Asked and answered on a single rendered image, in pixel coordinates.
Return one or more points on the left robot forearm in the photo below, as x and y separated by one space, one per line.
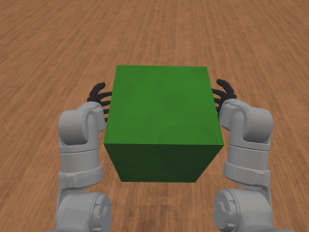
78 131

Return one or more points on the carton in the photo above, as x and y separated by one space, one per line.
162 124

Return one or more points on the robot right hand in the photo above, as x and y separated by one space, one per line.
224 96

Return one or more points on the robot left hand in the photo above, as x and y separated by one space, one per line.
95 97

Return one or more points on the right robot upper arm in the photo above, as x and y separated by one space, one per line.
243 210

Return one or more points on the right robot forearm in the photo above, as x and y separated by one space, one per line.
249 144

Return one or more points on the left robot upper arm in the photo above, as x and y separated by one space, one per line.
84 212

